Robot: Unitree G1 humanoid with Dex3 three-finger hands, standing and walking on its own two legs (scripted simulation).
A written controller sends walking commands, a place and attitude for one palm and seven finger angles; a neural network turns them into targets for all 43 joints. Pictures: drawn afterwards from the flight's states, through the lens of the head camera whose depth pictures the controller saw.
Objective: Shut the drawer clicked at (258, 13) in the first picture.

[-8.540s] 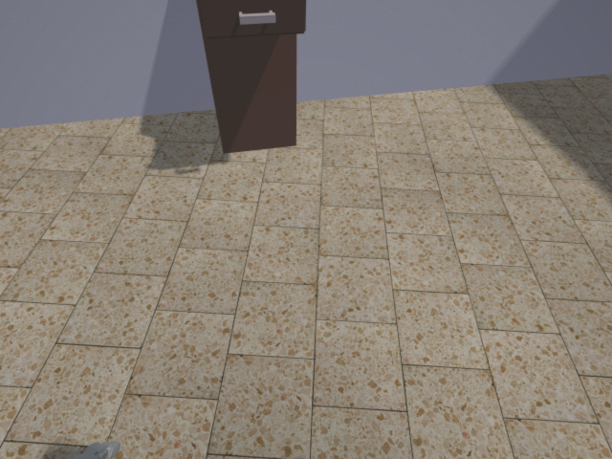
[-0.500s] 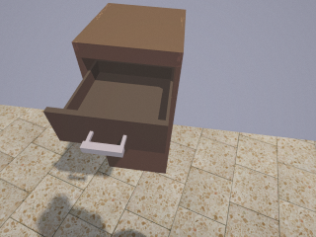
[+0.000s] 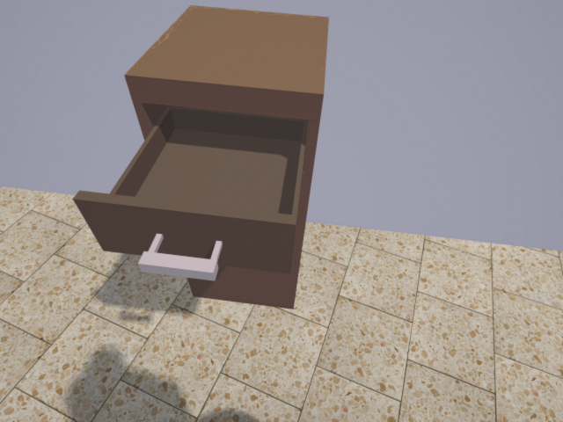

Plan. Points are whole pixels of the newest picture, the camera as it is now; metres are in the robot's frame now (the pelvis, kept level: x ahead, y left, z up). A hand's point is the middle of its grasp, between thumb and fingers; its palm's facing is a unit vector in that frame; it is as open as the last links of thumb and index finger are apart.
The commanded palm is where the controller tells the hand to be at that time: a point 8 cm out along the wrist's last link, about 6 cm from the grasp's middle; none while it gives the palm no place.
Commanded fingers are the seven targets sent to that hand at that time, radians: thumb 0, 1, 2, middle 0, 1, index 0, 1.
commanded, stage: look again from close up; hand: left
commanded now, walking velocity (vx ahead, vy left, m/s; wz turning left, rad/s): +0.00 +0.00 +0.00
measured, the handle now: (183, 254) +0.36 +0.19 +0.01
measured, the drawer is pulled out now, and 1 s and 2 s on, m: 0.29 0.29 0.29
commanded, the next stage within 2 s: shuffle to correct the standing spot in 0.10 s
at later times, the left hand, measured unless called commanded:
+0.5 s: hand out of the picture -0.02 +0.15 -0.19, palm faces +0.09 -0.99 -0.13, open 7.4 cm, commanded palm none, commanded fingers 0.00 0.90 0.90 -0.20 -0.30 -0.20 -0.30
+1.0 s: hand out of the picture +0.07 +0.18 -0.18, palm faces +0.00 -0.97 -0.24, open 7.3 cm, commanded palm none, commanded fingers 0.00 0.90 0.90 -0.20 -0.30 -0.20 -0.30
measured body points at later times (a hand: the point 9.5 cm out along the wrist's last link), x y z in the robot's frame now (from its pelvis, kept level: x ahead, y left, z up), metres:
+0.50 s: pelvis +0.03 +0.00 -0.01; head +0.03 +0.02 +0.44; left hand -0.03 +0.20 -0.18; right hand -0.01 -0.21 -0.16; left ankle +0.01 +0.09 -0.74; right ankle +0.02 -0.13 -0.74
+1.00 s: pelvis +0.03 -0.01 -0.01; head +0.05 -0.01 +0.44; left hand +0.07 +0.23 -0.16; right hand +0.03 -0.24 -0.17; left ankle +0.01 +0.09 -0.74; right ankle +0.02 -0.13 -0.74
